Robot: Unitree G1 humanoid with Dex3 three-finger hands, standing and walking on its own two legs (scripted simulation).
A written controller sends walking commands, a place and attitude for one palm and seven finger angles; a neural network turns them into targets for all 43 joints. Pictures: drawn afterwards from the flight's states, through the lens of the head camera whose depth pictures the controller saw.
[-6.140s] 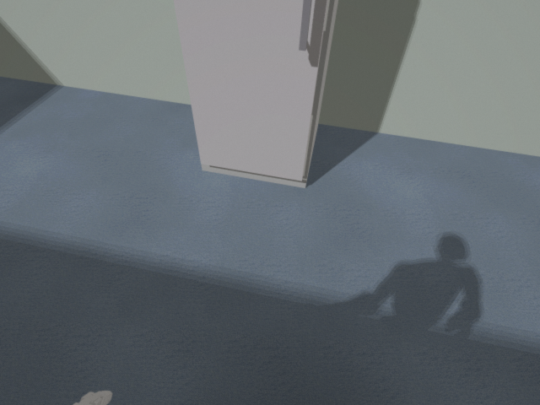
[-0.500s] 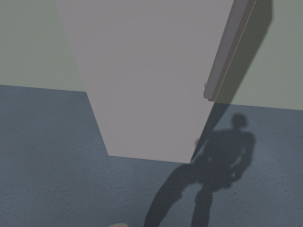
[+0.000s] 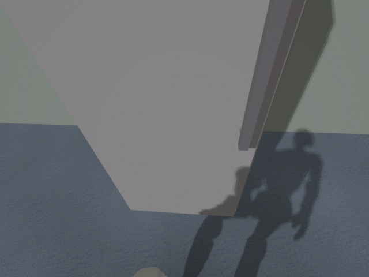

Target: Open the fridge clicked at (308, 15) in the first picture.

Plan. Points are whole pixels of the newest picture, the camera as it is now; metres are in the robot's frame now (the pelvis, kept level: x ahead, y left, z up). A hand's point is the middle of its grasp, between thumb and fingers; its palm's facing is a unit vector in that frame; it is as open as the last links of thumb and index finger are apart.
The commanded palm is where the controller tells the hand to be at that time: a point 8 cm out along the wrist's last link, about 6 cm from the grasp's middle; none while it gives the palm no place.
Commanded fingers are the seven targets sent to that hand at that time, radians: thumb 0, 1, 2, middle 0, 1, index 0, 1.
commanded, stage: come to a stop and stand still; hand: right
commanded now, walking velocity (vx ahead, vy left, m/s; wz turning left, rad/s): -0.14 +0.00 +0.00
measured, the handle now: (261, 61) +0.46 -0.13 +0.23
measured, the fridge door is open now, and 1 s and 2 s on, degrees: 0 0 0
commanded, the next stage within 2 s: look again from close up in 1.96 s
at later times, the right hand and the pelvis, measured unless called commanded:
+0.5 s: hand out of the picture +0.02 -0.13 -0.16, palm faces +0.08 +0.96 -0.27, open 7.3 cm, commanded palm none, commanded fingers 0.00 -0.90 -0.90 0.20 0.30 0.20 0.30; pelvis -0.03 +0.06 +0.00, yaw -1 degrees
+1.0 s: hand out of the picture -0.04 -0.17 -0.18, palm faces +0.03 +0.98 -0.19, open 7.4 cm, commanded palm none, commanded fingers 0.00 -0.90 -0.90 0.20 0.30 0.20 0.30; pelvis -0.04 -0.01 +0.00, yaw +0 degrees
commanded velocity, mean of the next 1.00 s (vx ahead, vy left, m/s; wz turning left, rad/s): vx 0.02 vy -0.08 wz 0.00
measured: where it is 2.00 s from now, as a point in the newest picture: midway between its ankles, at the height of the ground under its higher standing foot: outside the picture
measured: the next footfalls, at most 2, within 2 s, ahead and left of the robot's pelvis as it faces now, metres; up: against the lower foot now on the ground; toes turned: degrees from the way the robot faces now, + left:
left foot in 0.20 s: +0.01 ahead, +0.14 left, +0.00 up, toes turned +3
right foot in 0.66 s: -0.04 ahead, -0.10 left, +0.00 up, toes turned -3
